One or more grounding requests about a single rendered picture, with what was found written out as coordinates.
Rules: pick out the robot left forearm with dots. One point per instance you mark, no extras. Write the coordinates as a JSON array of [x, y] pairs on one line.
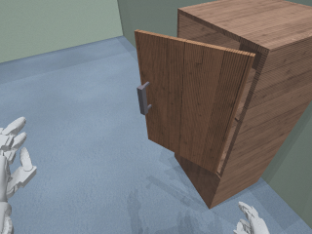
[[6, 225]]

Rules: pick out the right robot hand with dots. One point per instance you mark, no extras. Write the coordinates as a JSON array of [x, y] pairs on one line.
[[256, 225]]

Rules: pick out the left robot hand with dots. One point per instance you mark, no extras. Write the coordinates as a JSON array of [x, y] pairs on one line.
[[10, 143]]

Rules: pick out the cupboard door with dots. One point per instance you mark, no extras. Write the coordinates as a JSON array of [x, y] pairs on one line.
[[194, 90]]

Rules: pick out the handle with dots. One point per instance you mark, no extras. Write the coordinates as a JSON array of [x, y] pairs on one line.
[[142, 98]]

